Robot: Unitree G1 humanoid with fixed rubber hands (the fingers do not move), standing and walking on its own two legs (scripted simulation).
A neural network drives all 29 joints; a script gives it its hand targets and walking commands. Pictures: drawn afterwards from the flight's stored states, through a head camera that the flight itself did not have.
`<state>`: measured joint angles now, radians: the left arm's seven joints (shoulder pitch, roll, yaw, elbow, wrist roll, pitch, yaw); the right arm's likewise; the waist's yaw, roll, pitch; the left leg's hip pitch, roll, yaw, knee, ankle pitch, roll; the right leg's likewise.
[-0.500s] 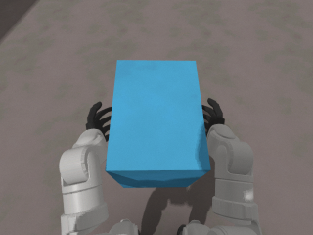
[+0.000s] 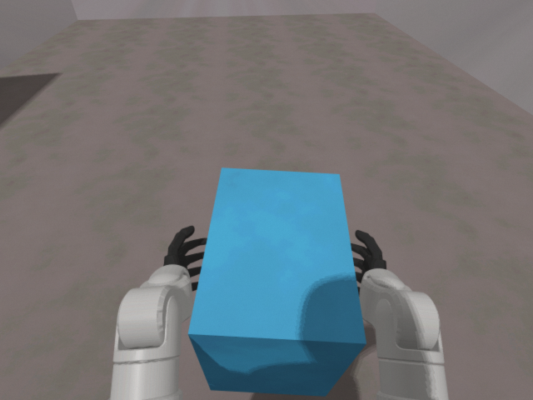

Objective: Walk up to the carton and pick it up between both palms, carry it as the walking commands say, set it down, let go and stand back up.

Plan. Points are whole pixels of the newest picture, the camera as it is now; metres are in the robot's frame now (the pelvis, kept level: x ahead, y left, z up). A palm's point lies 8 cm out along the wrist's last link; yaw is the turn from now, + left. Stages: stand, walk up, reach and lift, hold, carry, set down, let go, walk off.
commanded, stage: carry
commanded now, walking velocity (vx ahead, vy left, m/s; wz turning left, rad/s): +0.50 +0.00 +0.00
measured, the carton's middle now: (274, 283) +0.31 -0.02 +0.05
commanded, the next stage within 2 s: none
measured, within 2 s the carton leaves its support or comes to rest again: neither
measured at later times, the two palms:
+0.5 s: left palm (219, 258) +0.34 +0.07 +0.08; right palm (390, 248) +0.34 -0.21 +0.08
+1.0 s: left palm (226, 166) +0.57 +0.07 +0.08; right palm (355, 167) +0.56 -0.21 +0.08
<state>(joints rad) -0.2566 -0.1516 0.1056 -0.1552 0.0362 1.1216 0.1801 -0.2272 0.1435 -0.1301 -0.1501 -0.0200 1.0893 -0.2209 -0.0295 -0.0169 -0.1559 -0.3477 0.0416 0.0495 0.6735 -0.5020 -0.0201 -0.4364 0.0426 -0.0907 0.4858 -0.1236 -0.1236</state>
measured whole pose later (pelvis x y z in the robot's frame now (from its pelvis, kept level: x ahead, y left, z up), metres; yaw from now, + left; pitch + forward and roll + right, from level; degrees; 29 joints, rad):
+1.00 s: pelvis +0.31 -0.05 +0.01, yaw -5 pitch +3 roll +0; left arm -0.10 -0.13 0.05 -0.36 0.01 1.20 0.20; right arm -0.13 0.13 -0.03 -0.30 -0.03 1.16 -0.20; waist 0.01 0.00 -0.06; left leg -0.25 0.04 0.24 0.42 -0.23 0.06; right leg -0.49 -0.08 -0.07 0.85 -0.39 0.02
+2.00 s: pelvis +0.91 -0.14 +0.00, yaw -3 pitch +6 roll -1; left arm -0.13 -0.13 -0.02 -0.35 0.03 1.15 0.19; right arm -0.13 0.13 -0.09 -0.39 -0.02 1.18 -0.21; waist -0.05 0.04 -0.08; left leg -0.39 0.07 0.08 1.00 -0.55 -0.03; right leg -0.34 -0.08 -0.22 0.57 -0.32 0.00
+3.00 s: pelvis +1.64 -0.16 +0.00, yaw -7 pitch +5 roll -2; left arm -0.06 -0.13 0.01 -0.43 0.00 1.15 0.21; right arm -0.07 0.13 -0.02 -0.39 -0.03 1.12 -0.19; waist -0.01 0.02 0.00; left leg -0.08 0.03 0.18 0.39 -0.40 0.04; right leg -0.54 -0.05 -0.10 0.80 -0.32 0.02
